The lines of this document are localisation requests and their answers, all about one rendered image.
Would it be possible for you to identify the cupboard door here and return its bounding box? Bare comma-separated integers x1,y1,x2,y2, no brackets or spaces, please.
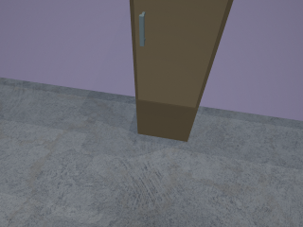
134,0,228,108

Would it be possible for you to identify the handle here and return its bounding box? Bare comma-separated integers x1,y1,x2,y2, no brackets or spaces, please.
139,11,146,46

